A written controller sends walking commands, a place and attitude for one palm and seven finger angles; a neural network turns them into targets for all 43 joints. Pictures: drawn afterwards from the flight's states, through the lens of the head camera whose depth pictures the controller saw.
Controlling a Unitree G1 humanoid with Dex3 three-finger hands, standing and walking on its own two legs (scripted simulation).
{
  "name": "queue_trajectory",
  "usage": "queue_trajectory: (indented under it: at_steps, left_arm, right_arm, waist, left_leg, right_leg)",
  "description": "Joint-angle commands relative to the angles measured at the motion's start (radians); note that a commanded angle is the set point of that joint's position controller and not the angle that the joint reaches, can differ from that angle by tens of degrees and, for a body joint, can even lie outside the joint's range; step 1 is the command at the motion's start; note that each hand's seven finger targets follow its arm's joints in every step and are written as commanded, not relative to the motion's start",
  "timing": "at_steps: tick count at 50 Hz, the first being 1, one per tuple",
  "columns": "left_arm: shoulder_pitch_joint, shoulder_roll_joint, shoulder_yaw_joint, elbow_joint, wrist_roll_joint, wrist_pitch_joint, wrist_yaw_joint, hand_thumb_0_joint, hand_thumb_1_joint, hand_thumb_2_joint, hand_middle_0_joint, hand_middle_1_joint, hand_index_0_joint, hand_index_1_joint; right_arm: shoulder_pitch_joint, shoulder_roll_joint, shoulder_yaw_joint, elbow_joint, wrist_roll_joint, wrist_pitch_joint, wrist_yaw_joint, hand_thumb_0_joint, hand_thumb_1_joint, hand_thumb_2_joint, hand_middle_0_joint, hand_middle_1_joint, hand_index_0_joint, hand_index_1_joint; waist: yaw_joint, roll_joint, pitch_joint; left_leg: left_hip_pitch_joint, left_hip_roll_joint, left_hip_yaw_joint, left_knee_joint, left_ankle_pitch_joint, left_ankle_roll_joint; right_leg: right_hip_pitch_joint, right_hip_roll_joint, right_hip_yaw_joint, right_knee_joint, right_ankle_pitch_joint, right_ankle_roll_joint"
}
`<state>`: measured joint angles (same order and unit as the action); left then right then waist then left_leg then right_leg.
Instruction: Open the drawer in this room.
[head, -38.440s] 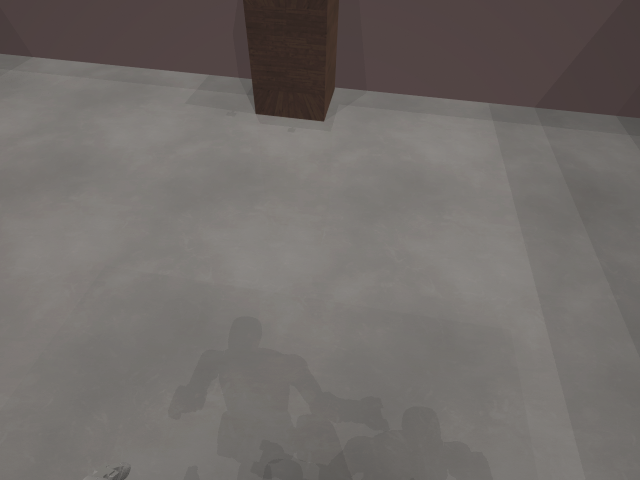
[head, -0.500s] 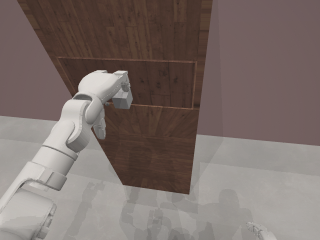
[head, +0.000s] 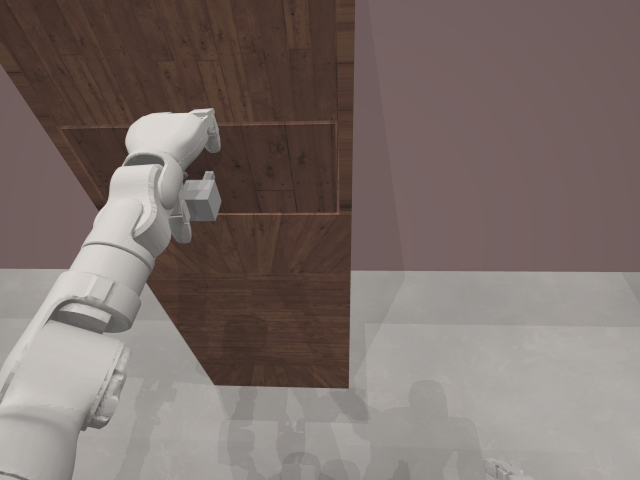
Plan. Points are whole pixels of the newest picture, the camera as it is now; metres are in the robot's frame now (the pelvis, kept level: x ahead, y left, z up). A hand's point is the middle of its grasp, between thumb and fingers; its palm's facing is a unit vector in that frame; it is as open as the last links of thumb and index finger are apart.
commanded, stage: move the hooked fingers above the handle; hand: left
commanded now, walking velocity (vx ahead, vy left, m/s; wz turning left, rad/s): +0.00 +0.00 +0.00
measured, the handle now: (204, 191) +0.49 +0.18 +0.10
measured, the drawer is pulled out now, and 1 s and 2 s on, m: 0.00 0.00 0.00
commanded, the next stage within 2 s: none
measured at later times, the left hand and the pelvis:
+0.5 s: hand (194, 157) +0.46 +0.16 +0.19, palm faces +0.06 -0.03 -1.00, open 13.3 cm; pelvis +0.00 +0.00 +0.00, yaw +0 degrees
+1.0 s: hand (182, 160) +0.46 +0.18 +0.18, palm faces +0.08 -0.05 -1.00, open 13.6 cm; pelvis +0.01 +0.01 +0.00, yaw +2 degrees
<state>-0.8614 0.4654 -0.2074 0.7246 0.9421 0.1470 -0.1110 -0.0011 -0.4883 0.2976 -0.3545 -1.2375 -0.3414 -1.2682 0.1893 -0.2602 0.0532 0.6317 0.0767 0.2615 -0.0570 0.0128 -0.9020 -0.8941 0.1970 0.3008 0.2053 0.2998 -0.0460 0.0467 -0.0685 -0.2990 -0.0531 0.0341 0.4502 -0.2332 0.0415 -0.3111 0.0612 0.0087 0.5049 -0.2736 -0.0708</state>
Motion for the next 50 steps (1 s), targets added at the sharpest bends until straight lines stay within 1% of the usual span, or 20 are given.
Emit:
queue_trajectory:
  at_steps: [1,3,4,6,8,9,12,15,17,18,23,26,29,31,34,37,38,43,48,50]
  left_arm:
    - [-0.387,0.287,0.132,-0.224,-0.005,-0.094,0.001,0.0,-0.5,0.3,-0.3,-1.2,-0.3,-1.2]
    - [-0.5,0.212,0.069,-0.416,-0.03,-0.18,0.011,0.0,-0.5,0.3,-0.3,-1.2,-0.3,-1.2]
    - [-0.543,0.233,0.088,-0.522,-0.037,-0.218,0.03,0.0,-0.5,0.3,-0.3,-1.2,-0.3,-1.2]
    - [-0.561,0.192,0.061,-0.573,-0.053,-0.257,0.069,0.0,-0.5,0.3,-0.3,-1.2,-0.3,-1.2]
    - [-0.547,0.144,0.025,-0.475,-0.078,-0.241,0.102,0.0,-0.5,0.3,-0.3,-1.2,-0.3,-1.2]
    - [-0.547,0.165,0.057,-0.422,-0.085,-0.227,0.12,0.0,-0.5,0.3,-0.3,-1.2,-0.3,-1.2]
    - [-0.485,0.203,0.105,-0.225,-0.084,-0.142,0.163,0.0,-0.5,0.3,-0.3,-1.2,-0.3,-1.2]
    - [-0.497,0.292,0.162,-0.118,-0.042,-0.05,0.182,0.0,-0.5,0.3,-0.3,-1.2,-0.3,-1.2]
    - [-0.496,0.292,0.145,-0.088,-0.001,-0.007,0.169,0.0,-0.5,0.3,-0.3,-1.2,-0.3,-1.2]
    - [-0.484,0.282,0.137,-0.064,0.008,0.004,0.151,0.0,-0.5,0.3,-0.3,-1.2,-0.3,-1.2]
    - [-0.358,0.323,0.166,-0.055,0.01,0.002,0.063,0.0,-0.5,0.3,-0.3,-1.2,-0.3,-1.2]
    - [-0.286,0.33,0.184,-0.088,0.003,-0.028,0.034,0.0,-0.5,0.3,-0.3,-1.2,-0.3,-1.2]
    - [-0.297,0.3,0.163,-0.196,-0.013,-0.075,0.013,0.0,-0.5,0.3,-0.3,-1.2,-0.3,-1.2]
    - [-0.334,0.321,0.183,-0.32,-0.019,-0.127,0.014,0.0,-0.5,0.3,-0.3,-1.2,-0.3,-1.2]
    - [-0.466,0.256,0.114,-0.552,-0.04,-0.2,0.035,0.0,-0.5,0.3,-0.3,-1.2,-0.3,-1.2]
    - [-0.496,0.218,0.084,-0.552,-0.064,-0.218,0.069,0.0,-0.5,0.3,-0.3,-1.2,-0.3,-1.2]
    - [-0.512,0.169,0.038,-0.555,-0.086,-0.214,0.074,0.0,-0.5,0.3,-0.3,-1.2,-0.3,-1.2]
    - [-0.503,0.19,0.077,-0.304,-0.095,-0.127,0.121,0.0,-0.5,0.3,-0.3,-1.2,-0.3,-1.2]
    - [-0.481,0.291,0.15,-0.09,-0.028,-0.019,0.116,0.0,-0.5,0.3,-0.3,-1.2,-0.3,-1.2]
    - [-0.455,0.282,0.135,-0.073,-0.003,-0.005,0.085,0.0,-0.5,0.3,-0.3,-1.2,-0.3,-1.2]
  right_arm:
    - [-0.059,-0.126,-0.068,-0.16,-0.008,-0.054,-0.02,0.0,-0.9,-0.9,0.2,0.3,0.2,0.3]
    - [-0.042,-0.113,-0.089,-0.17,-0.016,-0.074,-0.017,0.0,-0.9,-0.9,0.2,0.3,0.2,0.3]
    - [-0.039,-0.109,-0.1,-0.168,-0.02,-0.088,-0.016,0.0,-0.9,-0.9,0.2,0.3,0.2,0.3]
    - [-0.007,-0.099,-0.111,-0.143,-0.023,-0.106,-0.016,0.0,-0.9,-0.9,0.2,0.3,0.2,0.3]
    - [0.018,-0.101,-0.111,-0.108,-0.016,-0.115,-0.01,0.0,-0.9,-0.9,0.2,0.3,0.2,0.3]
    - [0.031,-0.109,-0.11,-0.084,-0.011,-0.12,-0.008,0.0,-0.9,-0.9,0.2,0.3,0.2,0.3]
    - [0.017,-0.126,-0.094,-0.043,-0.002,-0.114,0.003,0.0,-0.9,-0.9,0.2,0.3,0.2,0.3]
    - [-0.005,-0.138,-0.08,-0.034,-0.005,-0.106,0.011,0.0,-0.9,-0.9,0.2,0.3,0.2,0.3]
    - [-0.029,-0.134,-0.07,-0.047,-0.008,-0.092,0.012,0.0,-0.9,-0.9,0.2,0.3,0.2,0.3]
    - [-0.031,-0.138,-0.075,-0.053,-0.01,-0.085,0.013,0.0,-0.9,-0.9,0.2,0.3,0.2,0.3]
    - [-0.06,-0.14,-0.064,-0.097,-0.009,-0.05,0.001,0.0,-0.9,-0.9,0.2,0.3,0.2,0.3]
    - [-0.068,-0.132,-0.06,-0.123,-0.009,-0.047,-0.005,0.0,-0.9,-0.9,0.2,0.3,0.2,0.3]
    - [-0.074,-0.133,-0.066,-0.151,-0.01,-0.051,-0.006,0.0,-0.9,-0.9,0.2,0.3,0.2,0.3]
    - [-0.07,-0.127,-0.078,-0.166,-0.014,-0.061,-0.008,0.0,-0.9,-0.9,0.2,0.3,0.2,0.3]
    - [-0.06,-0.11,-0.099,-0.165,-0.018,-0.084,-0.004,0.0,-0.9,-0.9,0.2,0.3,0.2,0.3]
    - [-0.027,-0.106,-0.108,-0.121,-0.015,-0.099,-0.003,0.0,-0.9,-0.9,0.2,0.3,0.2,0.3]
    - [-0.015,-0.105,-0.108,-0.115,-0.013,-0.106,0.0,0.0,-0.9,-0.9,0.2,0.3,0.2,0.3]
    - [-0.012,-0.126,-0.093,-0.053,-0.003,-0.107,0.012,0.0,-0.9,-0.9,0.2,0.3,0.2,0.3]
    - [-0.035,-0.142,-0.071,-0.051,-0.009,-0.078,0.014,0.0,-0.9,-0.9,0.2,0.3,0.2,0.3]
    - [-0.043,-0.137,-0.066,-0.072,-0.009,-0.063,0.014,0.0,-0.9,-0.9,0.2,0.3,0.2,0.3]
  waist:
    - [0.043,-0.088,-0.262]
    - [0.019,-0.011,-0.352]
    - [0.021,0.041,-0.411]
    - [0.002,0.085,-0.434]
    - [-0.02,0.012,-0.364]
    - [-0.022,-0.022,-0.316]
    - [0.003,-0.078,-0.235]
    - [0.034,-0.097,-0.269]
    - [0.042,-0.075,-0.296]
    - [0.039,-0.11,-0.317]
    - [0.061,-0.189,-0.281]
    - [0.073,-0.189,-0.248]
    - [0.061,-0.165,-0.254]
    - [0.061,-0.108,-0.311]
    - [0.029,0.016,-0.404]
    - [-0.003,0.051,-0.372]
    - [-0.015,0.053,-0.368]
    - [0.0,-0.056,-0.273]
    - [0.036,-0.116,-0.305]
    - [0.039,-0.128,-0.316]
  left_leg:
    - [-0.005,0.016,-0.011,-0.027,0.116,0.023]
    - [0.082,0.013,-0.021,-0.007,0.161,0.03]
    - [0.135,0.012,-0.029,0.006,0.193,0.033]
    - [0.215,0.012,-0.04,0.021,0.248,0.03]
    - [0.197,0.013,-0.045,0.02,0.222,0.024]
    - [0.173,0.018,-0.045,0.009,0.195,0.02]
    - [0.09,0.014,-0.035,-0.02,0.141,0.01]
    - [0.021,0.016,-0.025,-0.03,0.164,0.004]
    - [0.006,0.017,-0.018,-0.028,0.199,0.003]
    - [0.004,0.019,-0.016,-0.023,0.222,0.005]
    - [-0.041,0.019,-0.003,-0.031,0.222,0.014]
    - [-0.043,0.02,0.001,-0.032,0.206,0.017]
    - [-0.017,0.021,-0.001,-0.027,0.202,0.023]
    - [0.025,0.016,-0.006,-0.013,0.231,0.029]
    - [0.15,0.01,-0.022,0.017,0.29,0.034]
    - [0.22,0.011,-0.04,0.032,0.306,0.024]
    - [0.238,0.011,-0.042,0.034,0.312,0.022]
    - [0.15,0.011,-0.046,0.0,0.234,0.003]
    - [0.045,0.016,-0.036,-0.01,0.269,-0.002]
    - [0.026,0.021,-0.031,-0.005,0.301,0.005]
  right_leg:
    - [0.196,-0.087,0.067,-0.083,0.193,0.04]
    - [0.185,-0.081,0.067,-0.073,0.225,0.033]
    - [0.177,-0.072,0.073,-0.068,0.248,0.029]
    - [0.117,-0.059,0.058,-0.064,0.263,0.023]
    - [0.069,-0.053,0.044,-0.083,0.224,0.027]
    - [0.048,-0.049,0.037,-0.092,0.205,0.031]
    - [0.044,-0.048,0.024,-0.101,0.151,0.028]
    - [0.123,-0.06,0.034,-0.089,0.183,0.03]
    - [0.163,-0.067,0.034,-0.071,0.238,0.03]
    - [0.193,-0.071,0.038,-0.068,0.276,0.032]
    - [0.255,-0.087,0.05,-0.065,0.34,0.045]
    - [0.246,-0.087,0.054,-0.064,0.334,0.049]
    - [0.233,-0.088,0.058,-0.068,0.335,0.047]
    - [0.243,-0.084,0.064,-0.06,0.368,0.043]
    - [0.195,-0.072,0.067,-0.06,0.379,0.034]
    - [0.09,-0.054,0.045,-0.067,0.321,0.028]
    - [0.069,-0.055,0.04,-0.076,0.307,0.027]
    - [0.05,-0.05,0.013,-0.09,0.227,0.025]
    - [0.158,-0.065,0.018,-0.061,0.3,0.025]
    - [0.188,-0.07,0.021,-0.041,0.365,0.03]
